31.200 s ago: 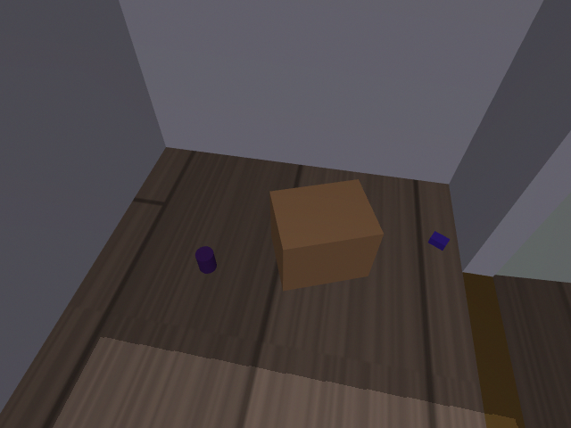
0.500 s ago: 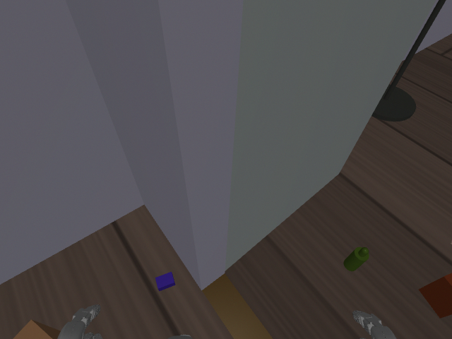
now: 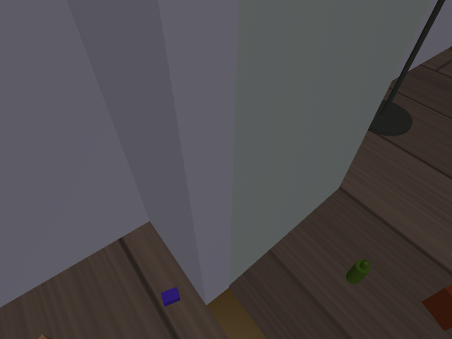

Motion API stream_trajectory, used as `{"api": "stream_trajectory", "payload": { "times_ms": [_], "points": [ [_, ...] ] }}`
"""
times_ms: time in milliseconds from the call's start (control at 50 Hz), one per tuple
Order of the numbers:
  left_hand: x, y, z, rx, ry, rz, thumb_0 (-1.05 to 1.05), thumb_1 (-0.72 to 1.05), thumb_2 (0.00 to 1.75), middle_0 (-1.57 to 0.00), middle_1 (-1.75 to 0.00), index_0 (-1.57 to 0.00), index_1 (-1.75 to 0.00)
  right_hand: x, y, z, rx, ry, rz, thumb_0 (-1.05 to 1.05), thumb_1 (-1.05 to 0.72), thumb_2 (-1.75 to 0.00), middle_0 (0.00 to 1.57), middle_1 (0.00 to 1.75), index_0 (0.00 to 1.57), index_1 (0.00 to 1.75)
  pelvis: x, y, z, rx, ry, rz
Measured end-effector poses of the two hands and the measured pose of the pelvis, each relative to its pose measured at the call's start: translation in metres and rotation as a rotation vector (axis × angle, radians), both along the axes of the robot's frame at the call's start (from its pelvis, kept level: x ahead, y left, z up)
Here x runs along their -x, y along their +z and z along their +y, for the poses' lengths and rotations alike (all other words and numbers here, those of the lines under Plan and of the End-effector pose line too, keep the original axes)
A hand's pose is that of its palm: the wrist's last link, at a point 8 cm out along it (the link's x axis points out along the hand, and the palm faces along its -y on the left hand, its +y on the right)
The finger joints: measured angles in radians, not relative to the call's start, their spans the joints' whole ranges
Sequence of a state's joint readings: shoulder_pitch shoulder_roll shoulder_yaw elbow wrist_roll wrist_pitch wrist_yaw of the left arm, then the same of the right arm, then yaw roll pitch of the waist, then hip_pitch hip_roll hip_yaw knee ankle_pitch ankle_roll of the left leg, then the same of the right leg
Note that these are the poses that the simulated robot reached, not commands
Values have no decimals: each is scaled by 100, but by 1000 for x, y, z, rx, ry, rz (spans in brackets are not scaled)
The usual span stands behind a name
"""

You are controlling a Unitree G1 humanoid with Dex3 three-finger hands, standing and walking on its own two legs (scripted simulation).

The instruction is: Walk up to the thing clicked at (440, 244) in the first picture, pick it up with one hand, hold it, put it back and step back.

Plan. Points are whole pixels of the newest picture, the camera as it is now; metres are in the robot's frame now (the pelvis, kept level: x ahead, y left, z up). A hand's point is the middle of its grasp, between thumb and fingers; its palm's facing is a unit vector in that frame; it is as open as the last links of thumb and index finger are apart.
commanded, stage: stand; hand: left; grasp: from above
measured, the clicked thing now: (170, 296) +0.43 +0.25 -0.76
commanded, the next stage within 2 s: step back in 1.78 s
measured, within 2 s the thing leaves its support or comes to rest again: neither
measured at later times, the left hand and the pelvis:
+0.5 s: hand out of the picture +0.06 +0.23 -0.16, palm faces +0.02 -0.95 -0.33, open 7.4 cm; pelvis +0.00 -0.01 +0.00, yaw +0 degrees
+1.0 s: hand out of the picture +0.07 +0.23 -0.15, palm faces +0.01 -0.94 -0.33, open 7.4 cm; pelvis +0.01 -0.01 +0.01, yaw +0 degrees
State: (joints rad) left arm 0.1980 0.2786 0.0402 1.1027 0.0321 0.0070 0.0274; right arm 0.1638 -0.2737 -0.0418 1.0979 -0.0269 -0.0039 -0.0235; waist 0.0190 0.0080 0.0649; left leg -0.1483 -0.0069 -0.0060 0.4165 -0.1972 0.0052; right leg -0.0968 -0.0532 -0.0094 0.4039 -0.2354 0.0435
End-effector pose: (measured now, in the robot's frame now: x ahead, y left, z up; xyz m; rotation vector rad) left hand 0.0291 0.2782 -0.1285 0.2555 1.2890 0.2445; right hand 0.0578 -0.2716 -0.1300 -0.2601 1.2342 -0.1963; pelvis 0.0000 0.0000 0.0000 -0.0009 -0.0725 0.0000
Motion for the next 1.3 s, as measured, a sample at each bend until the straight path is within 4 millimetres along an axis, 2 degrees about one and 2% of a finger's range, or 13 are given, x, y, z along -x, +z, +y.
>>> {"api": "stream_trajectory", "payload": {
  "times_ms": [400,680,1300],
  "points": [
    [-15,6,-3,-8,-22,-7,0,90,90,-20,-30,-20,-30,10,3,-19,12,-10,37,1,-90,-90,20,30,20,30,1,3,-9,3,-1,5],
    [-30,8,-5,-3,-35,-30,0,90,90,-20,-30,-21,-30,0,6,-23,19,-1,18,1,-90,-90,20,30,20,30,-2,4,-11,3,-4,9],
    [-40,12,-3,-14,-50,-36,0,90,90,-20,-30,-21,-30,-9,9,-33,24,7,20,1,-90,-90,20,30,20,30,-7,5,-16,0,-3,24]
  ]
}}
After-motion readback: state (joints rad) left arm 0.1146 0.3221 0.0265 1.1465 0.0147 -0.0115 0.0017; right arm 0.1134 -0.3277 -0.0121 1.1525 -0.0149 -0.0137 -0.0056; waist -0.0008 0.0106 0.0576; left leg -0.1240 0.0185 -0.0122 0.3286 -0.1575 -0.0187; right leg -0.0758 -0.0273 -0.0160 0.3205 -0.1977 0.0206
